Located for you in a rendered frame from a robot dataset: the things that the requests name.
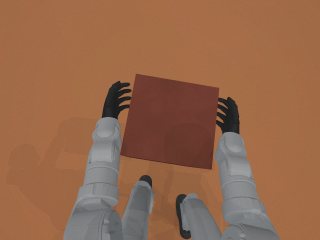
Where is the right robot thigh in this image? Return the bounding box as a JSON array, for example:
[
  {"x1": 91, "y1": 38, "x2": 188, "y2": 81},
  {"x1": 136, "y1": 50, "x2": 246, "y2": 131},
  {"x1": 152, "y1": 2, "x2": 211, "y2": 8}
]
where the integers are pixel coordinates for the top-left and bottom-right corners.
[{"x1": 180, "y1": 198, "x2": 223, "y2": 240}]

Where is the right robot upper arm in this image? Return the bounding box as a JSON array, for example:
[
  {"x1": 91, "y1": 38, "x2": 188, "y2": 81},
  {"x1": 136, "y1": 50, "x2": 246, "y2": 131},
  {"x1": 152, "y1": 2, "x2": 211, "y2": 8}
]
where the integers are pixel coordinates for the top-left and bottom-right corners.
[{"x1": 221, "y1": 223, "x2": 280, "y2": 240}]

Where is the robot thigh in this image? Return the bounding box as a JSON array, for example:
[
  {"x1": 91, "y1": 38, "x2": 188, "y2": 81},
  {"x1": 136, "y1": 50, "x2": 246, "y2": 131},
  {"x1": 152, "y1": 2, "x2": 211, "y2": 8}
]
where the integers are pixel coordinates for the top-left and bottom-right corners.
[
  {"x1": 180, "y1": 198, "x2": 223, "y2": 240},
  {"x1": 121, "y1": 185, "x2": 155, "y2": 240}
]

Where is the carton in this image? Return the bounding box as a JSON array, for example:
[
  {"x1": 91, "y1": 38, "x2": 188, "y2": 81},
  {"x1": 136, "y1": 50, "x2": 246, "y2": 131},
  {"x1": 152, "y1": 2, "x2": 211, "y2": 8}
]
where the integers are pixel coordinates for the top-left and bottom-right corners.
[{"x1": 120, "y1": 74, "x2": 219, "y2": 170}]

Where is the left robot hand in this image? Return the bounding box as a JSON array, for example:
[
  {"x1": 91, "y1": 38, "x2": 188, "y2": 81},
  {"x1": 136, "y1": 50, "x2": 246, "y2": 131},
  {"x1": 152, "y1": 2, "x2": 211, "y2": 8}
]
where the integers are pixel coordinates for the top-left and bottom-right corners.
[{"x1": 102, "y1": 81, "x2": 132, "y2": 119}]

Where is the left robot upper arm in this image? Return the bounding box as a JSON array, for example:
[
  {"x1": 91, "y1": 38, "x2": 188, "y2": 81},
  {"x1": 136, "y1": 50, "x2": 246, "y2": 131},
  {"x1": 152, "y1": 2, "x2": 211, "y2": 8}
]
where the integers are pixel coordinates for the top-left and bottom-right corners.
[{"x1": 64, "y1": 208, "x2": 124, "y2": 240}]

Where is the left robot thigh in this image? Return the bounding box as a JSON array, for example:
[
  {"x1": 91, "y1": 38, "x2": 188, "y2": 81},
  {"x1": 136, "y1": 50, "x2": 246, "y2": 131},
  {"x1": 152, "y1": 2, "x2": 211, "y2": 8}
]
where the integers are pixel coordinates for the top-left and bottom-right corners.
[{"x1": 121, "y1": 185, "x2": 155, "y2": 240}]

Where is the right robot hand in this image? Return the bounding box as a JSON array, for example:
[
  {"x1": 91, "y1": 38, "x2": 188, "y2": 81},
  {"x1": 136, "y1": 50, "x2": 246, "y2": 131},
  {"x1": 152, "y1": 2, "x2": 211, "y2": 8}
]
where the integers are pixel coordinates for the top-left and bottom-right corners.
[{"x1": 216, "y1": 97, "x2": 240, "y2": 134}]

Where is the robot right forearm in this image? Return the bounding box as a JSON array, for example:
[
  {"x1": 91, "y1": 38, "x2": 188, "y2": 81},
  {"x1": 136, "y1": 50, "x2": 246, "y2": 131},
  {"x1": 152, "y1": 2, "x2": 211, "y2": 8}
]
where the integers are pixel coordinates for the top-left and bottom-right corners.
[{"x1": 214, "y1": 132, "x2": 279, "y2": 237}]

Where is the robot left forearm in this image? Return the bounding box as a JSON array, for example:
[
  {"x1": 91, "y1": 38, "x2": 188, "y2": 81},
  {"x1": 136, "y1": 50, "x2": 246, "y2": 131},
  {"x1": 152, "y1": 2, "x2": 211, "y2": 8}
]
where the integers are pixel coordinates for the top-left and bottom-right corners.
[{"x1": 63, "y1": 117, "x2": 122, "y2": 240}]

